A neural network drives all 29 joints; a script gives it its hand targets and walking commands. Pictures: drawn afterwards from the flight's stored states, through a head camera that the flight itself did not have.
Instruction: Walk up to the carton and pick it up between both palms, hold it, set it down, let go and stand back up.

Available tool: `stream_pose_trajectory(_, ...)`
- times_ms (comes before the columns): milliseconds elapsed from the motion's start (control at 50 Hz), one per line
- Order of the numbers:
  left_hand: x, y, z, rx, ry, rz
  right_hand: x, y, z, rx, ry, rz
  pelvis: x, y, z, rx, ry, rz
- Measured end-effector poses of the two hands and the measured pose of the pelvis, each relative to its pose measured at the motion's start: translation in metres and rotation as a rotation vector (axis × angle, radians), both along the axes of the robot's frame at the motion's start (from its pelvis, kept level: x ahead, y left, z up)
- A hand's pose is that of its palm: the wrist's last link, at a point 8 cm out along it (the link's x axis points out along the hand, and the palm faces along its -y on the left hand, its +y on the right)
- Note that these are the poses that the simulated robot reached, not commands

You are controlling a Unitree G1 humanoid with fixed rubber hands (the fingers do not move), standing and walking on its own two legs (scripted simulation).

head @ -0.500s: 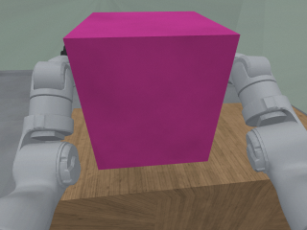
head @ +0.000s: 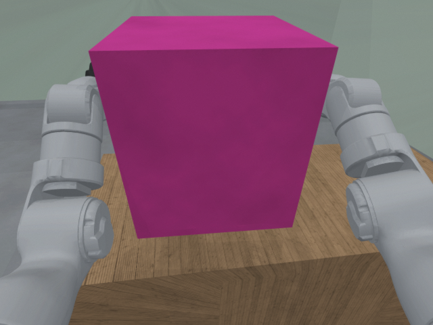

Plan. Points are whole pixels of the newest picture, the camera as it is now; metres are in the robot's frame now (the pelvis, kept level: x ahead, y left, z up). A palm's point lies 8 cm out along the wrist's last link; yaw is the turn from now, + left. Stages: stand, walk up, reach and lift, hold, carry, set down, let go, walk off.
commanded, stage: hold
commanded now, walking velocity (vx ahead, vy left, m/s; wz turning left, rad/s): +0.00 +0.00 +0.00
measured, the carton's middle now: (210, 119) +0.37 -0.01 +0.28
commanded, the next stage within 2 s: none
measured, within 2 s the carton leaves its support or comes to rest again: neither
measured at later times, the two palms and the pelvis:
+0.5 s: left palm (99, 94) +0.38 +0.17 +0.33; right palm (314, 91) +0.37 -0.18 +0.34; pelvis +0.00 +0.00 +0.00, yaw +0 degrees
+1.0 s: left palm (97, 90) +0.37 +0.18 +0.33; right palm (314, 89) +0.37 -0.18 +0.34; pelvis +0.00 +0.00 +0.00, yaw +0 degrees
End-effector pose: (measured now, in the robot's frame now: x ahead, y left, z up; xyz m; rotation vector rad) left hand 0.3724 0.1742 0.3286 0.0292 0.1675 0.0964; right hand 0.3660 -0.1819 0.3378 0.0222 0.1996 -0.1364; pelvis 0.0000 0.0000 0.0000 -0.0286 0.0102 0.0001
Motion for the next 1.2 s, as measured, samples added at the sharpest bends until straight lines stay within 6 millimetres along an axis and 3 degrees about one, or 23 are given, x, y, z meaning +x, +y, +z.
stream_pose_trajectory(1200,0.0034,0.0000,0.0006,0.009,-0.006,-0.017,-0.0004,-0.0004,0.0010,-0.003,-0.002,-0.009,0.0007,0.0024,0.0001,0.000,-0.001,-0.007)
